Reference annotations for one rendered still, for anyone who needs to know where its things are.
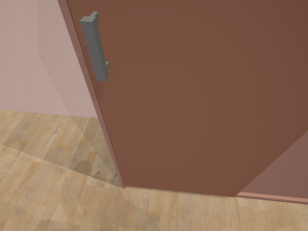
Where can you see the wardrobe door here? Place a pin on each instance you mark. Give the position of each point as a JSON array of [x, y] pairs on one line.
[[287, 175], [201, 95]]

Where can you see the handle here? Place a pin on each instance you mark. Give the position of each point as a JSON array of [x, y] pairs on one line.
[[93, 42]]

